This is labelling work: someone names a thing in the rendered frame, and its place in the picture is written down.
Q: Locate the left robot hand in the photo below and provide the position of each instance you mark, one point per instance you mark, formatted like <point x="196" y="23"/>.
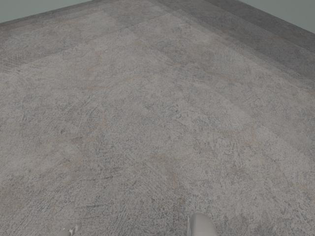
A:
<point x="70" y="229"/>

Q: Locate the robot right thigh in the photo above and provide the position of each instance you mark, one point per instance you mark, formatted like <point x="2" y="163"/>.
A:
<point x="200" y="225"/>

